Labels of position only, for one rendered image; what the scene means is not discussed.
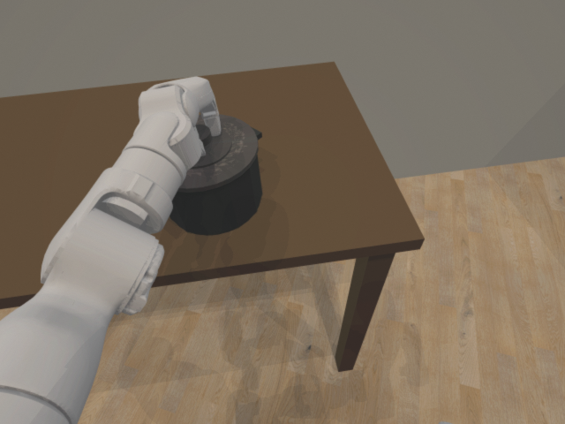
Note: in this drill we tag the lid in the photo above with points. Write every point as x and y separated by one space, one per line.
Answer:
228 156

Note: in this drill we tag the robot left forearm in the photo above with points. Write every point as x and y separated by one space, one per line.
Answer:
141 185

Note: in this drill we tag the robot left upper arm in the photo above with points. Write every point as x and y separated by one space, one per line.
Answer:
51 346

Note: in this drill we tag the knob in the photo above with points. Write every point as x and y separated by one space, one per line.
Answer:
204 134

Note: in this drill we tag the robot left hand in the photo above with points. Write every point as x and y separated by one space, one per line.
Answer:
206 100

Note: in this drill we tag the pot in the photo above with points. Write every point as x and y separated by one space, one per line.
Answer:
222 209

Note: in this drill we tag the table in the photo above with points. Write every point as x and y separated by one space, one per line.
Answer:
327 192

